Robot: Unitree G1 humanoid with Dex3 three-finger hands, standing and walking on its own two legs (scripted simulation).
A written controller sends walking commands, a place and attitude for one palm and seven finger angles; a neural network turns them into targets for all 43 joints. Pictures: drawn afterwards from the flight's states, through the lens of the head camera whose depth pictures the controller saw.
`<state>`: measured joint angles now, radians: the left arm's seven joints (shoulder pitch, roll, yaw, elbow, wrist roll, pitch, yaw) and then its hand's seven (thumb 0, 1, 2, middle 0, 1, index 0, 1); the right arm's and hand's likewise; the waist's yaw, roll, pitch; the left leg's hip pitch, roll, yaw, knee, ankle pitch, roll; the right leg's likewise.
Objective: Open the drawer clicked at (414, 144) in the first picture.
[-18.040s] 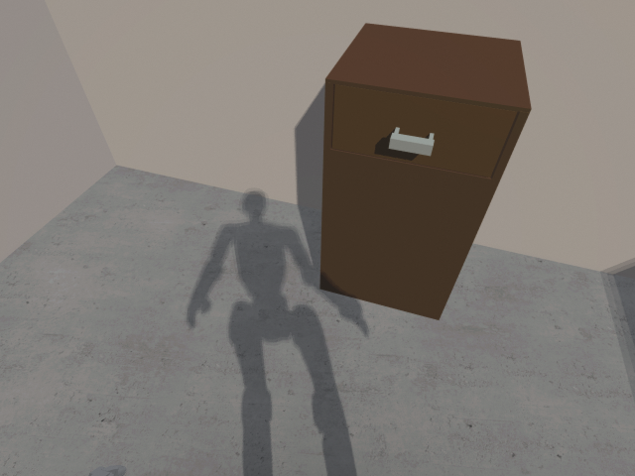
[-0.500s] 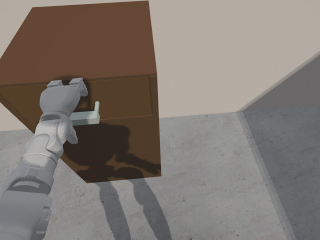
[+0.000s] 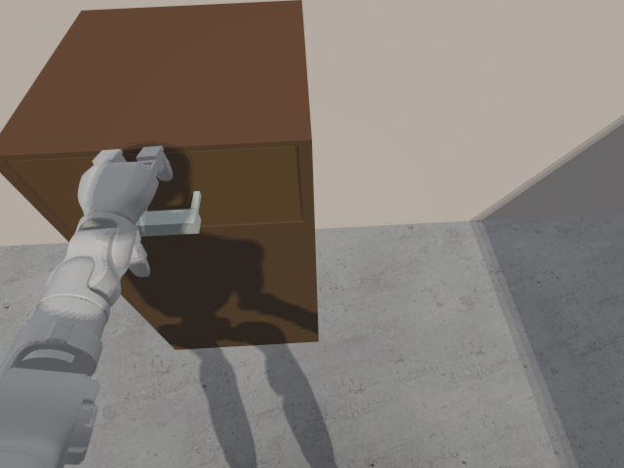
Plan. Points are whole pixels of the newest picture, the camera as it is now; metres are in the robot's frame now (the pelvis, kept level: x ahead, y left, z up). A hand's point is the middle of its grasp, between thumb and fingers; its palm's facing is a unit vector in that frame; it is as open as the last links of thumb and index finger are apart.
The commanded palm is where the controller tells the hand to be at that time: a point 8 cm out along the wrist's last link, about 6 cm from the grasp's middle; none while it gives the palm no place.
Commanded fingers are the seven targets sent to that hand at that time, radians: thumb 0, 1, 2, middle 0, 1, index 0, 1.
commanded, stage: re-aim the fingers above the handle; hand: left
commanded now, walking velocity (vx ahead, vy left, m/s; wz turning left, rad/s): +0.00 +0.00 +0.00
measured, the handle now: (168, 210) +0.49 +0.25 +0.00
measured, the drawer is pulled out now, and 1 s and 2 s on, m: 0.00 0.00 0.00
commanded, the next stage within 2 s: lower the fingers behind the handle in 1.72 s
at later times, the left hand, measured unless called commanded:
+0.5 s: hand (123, 210) +0.44 +0.28 +0.07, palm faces -0.02 +0.01 -1.00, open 13.8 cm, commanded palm +0.42 +0.26 +0.11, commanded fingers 0.00 -0.50 0.30 -0.30 -1.20 -0.30 -1.20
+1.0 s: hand (147, 203) +0.45 +0.25 +0.07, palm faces -0.01 +0.00 -1.00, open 13.6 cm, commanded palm +0.42 +0.26 +0.11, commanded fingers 0.00 -0.50 0.30 -0.30 -1.20 -0.30 -1.20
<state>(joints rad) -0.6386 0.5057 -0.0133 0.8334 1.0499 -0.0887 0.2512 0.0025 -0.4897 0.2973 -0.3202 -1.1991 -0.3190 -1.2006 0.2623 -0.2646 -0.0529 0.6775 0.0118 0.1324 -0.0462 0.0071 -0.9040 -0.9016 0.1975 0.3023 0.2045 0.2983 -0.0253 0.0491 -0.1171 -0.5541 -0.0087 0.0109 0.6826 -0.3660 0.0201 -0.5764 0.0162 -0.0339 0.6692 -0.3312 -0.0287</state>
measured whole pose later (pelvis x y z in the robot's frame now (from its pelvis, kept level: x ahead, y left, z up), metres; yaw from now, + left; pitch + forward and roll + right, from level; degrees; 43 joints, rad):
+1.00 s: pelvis -0.01 +0.01 +0.00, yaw -2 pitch +14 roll +0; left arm -0.70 0.48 -0.01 0.93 1.05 -0.01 0.26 0.00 -0.49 0.30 -0.37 -1.24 -0.34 -1.24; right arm 0.27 -0.25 -0.02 0.69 0.02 0.15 -0.05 0.01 -0.90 -0.90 0.20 0.30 0.21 0.30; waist -0.05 0.06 -0.13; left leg -0.54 -0.01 0.05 0.65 -0.35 0.03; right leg -0.58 0.02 0.01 0.65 -0.30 -0.01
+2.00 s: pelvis +0.00 +0.00 +0.00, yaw -1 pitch +15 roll +0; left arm -0.69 0.54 -0.01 0.96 1.04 -0.05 0.22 0.00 -0.49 0.30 -0.32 -1.20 -0.31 -1.20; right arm 0.31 -0.28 -0.06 0.70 0.02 0.12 -0.05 0.01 -0.90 -0.90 0.20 0.30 0.20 0.30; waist -0.04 0.05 -0.12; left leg -0.58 0.00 0.02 0.68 -0.36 0.02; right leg -0.60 0.02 -0.02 0.66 -0.31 -0.03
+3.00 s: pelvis -0.01 +0.02 -0.02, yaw -1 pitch +20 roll -2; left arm -0.70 0.52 0.01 1.03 1.09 -0.08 0.34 0.00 -0.49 0.30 -0.30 -1.21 -0.32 -1.20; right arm 0.34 -0.24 -0.05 0.72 -0.01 0.11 -0.02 0.01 -0.90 -0.90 0.20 0.30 0.21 0.30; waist -0.07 0.04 -0.16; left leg -0.79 0.00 0.02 0.87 -0.43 0.04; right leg -0.80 0.03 -0.02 0.81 -0.36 -0.01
